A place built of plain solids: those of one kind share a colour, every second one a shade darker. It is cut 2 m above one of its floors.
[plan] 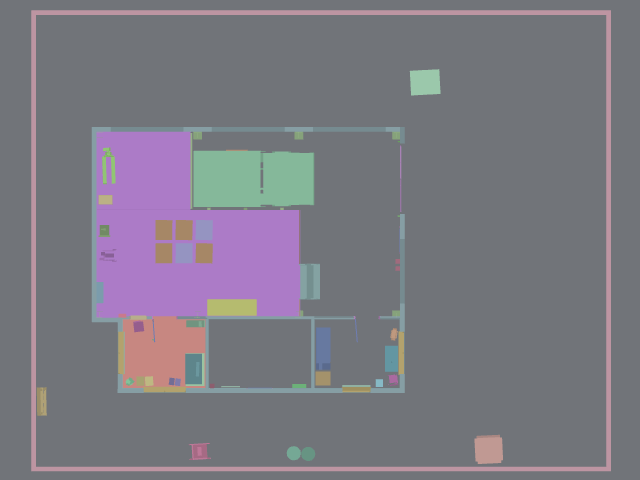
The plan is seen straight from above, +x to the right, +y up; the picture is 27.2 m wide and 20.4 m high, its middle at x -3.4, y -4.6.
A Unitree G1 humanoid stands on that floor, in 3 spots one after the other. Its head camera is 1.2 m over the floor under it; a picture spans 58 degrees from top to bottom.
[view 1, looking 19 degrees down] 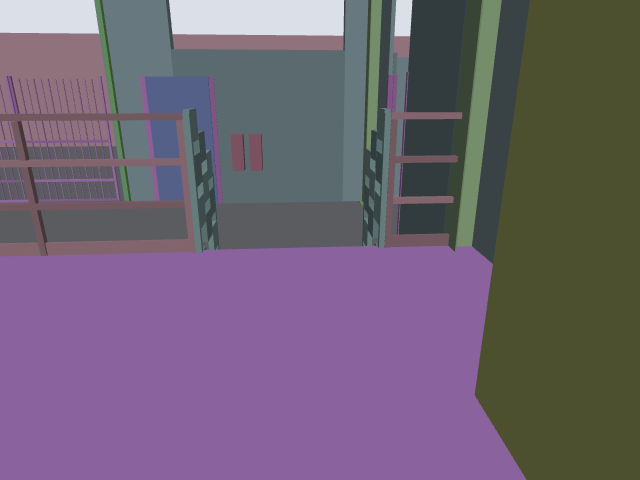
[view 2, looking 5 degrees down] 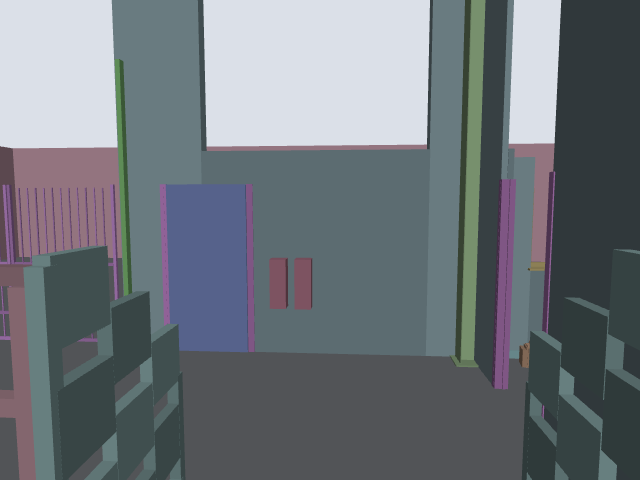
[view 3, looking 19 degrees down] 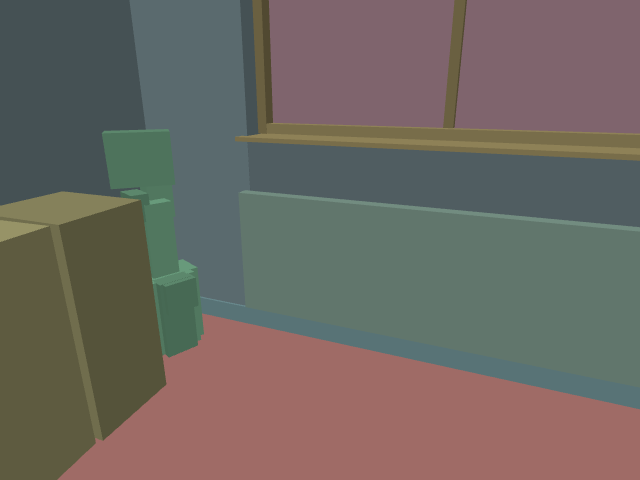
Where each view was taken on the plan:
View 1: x -7.54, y -6.37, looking -4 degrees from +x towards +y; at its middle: ground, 5.77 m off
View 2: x -5.24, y -6.37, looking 4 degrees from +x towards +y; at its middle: wall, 5.27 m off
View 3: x -10.00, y -9.20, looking -158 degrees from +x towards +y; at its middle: radiator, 1.94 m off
